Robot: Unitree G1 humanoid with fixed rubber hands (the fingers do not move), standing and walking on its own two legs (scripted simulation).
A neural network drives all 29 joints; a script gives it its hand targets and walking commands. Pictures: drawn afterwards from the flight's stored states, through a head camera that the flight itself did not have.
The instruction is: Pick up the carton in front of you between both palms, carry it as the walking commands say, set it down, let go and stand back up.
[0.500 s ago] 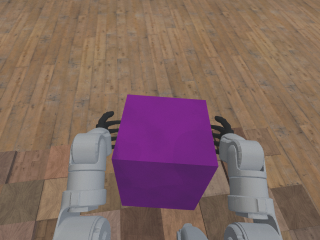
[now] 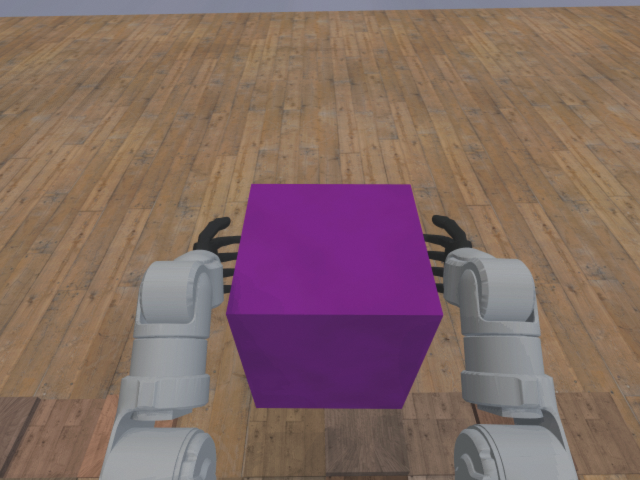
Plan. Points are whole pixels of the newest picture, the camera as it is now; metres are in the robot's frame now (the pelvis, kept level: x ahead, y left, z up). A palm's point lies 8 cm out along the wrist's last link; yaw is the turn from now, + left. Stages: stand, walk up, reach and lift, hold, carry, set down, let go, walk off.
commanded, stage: carry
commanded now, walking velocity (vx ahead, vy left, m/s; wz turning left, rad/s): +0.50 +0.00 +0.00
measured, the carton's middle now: (329, 301) +0.37 +0.01 +0.04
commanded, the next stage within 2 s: none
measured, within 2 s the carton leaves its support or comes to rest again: neither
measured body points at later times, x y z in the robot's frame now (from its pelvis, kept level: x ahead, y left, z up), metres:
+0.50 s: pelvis +0.30 +0.07 -0.04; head +0.35 +0.09 +0.41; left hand +0.67 +0.20 +0.03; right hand +0.65 -0.10 +0.03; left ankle +0.29 +0.12 -0.77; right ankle +0.34 -0.07 -0.67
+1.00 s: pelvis +0.63 +0.08 +0.00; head +0.64 +0.09 +0.45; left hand +0.97 +0.28 +0.12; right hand +1.02 -0.02 +0.12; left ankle +0.74 +0.19 -0.72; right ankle +0.57 -0.02 -0.73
